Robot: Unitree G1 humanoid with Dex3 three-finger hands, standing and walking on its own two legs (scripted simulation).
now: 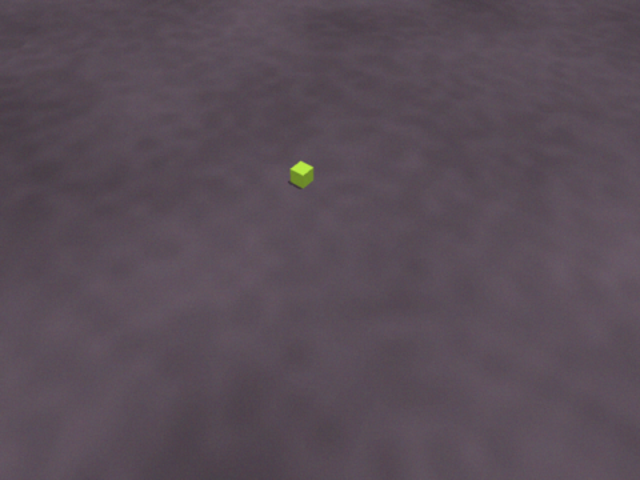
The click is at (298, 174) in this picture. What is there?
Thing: cube
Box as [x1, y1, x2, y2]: [290, 161, 313, 188]
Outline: 300,161 290,169 290,178 292,182 303,188 312,180 313,167
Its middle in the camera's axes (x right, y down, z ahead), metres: -0.08 -0.32 +1.89
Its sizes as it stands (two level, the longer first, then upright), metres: 0.080 0.080 0.080
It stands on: the floor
